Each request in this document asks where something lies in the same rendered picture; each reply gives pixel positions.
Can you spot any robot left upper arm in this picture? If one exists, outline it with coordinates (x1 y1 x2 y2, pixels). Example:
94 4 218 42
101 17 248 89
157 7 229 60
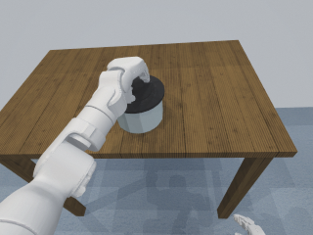
0 140 97 235

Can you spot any left robot forearm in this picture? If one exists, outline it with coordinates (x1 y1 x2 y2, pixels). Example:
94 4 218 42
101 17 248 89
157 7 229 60
32 65 133 178

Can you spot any pot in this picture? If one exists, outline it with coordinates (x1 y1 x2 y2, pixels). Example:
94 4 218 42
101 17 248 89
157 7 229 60
116 100 163 134

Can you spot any table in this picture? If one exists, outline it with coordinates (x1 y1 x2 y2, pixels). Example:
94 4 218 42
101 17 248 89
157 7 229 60
0 40 298 219

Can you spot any right robot hand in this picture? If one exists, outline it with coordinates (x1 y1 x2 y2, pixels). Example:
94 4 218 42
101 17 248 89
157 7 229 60
233 213 265 235

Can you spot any knob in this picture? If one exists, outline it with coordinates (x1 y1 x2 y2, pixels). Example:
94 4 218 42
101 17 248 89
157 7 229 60
131 78 145 94

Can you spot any left robot hand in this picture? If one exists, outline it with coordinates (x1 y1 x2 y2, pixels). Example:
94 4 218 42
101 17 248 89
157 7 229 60
107 56 150 104

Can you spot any lid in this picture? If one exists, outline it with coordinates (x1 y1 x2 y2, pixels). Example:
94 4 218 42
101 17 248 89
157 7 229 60
124 75 165 114

